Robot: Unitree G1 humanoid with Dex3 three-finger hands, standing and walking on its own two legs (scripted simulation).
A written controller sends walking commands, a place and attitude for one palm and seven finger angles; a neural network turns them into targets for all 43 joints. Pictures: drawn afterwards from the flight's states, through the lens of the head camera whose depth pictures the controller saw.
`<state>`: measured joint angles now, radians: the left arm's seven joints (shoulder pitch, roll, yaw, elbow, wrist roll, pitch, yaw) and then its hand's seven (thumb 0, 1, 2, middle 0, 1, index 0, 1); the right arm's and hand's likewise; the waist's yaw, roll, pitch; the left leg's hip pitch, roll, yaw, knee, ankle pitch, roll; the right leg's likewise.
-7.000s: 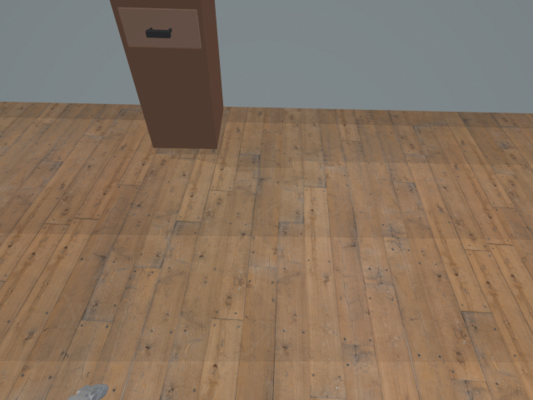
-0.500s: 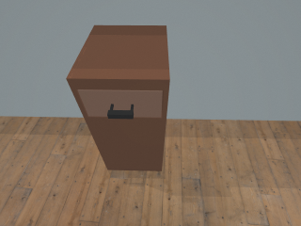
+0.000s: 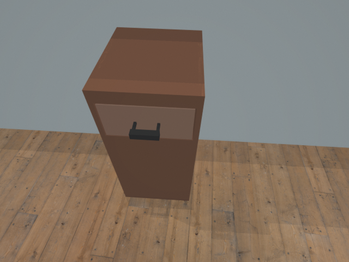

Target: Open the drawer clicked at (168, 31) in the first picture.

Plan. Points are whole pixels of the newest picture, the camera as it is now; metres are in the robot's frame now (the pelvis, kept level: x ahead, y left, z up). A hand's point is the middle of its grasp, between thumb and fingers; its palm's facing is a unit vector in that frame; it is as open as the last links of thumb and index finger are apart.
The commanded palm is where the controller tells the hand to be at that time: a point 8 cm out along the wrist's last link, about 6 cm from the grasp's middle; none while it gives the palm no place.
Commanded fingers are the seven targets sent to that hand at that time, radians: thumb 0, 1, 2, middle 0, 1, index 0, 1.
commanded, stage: raise the hand with hooked fingers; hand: left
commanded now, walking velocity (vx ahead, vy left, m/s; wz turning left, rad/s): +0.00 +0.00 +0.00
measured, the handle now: (145, 129) +0.54 +0.15 -0.09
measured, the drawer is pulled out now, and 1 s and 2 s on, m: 0.00 0.00 0.00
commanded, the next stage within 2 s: move the hooked fingers above the handle in 1.84 s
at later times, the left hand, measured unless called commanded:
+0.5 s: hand out of the picture +0.12 +0.21 -0.06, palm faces -0.03 -0.10 -0.99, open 9.4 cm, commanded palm +0.14 +0.21 +0.01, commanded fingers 0.00 0.22 0.61 -0.25 -0.74 -0.25 -0.74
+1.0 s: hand (85, 201) +0.23 +0.22 +0.02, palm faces +0.12 -0.09 -0.99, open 12.4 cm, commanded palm +0.21 +0.22 +0.07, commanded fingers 0.00 -0.36 0.36 -0.29 -1.11 -0.29 -1.11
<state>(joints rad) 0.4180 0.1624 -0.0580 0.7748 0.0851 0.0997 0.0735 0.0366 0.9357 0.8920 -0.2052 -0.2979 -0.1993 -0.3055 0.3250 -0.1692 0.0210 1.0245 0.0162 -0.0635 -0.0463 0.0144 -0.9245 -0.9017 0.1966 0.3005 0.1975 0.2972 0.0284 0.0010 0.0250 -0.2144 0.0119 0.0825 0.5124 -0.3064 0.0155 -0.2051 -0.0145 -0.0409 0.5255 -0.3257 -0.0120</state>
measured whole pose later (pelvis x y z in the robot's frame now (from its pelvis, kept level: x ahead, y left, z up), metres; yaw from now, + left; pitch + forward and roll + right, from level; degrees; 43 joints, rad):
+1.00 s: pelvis -0.02 -0.01 -0.02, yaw -1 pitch +8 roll +1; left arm 0.25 0.40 -0.01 -0.01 0.99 -0.05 0.38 0.00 -0.14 0.45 -0.30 -0.96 -0.29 -0.97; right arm 0.18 -0.29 -0.07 0.63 -0.04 0.08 -0.03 0.01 -0.91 -0.90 0.19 0.30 0.20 0.30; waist 0.05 0.06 -0.09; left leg -0.51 0.00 0.01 0.74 -0.37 0.00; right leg -0.51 0.00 -0.02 0.77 -0.40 -0.03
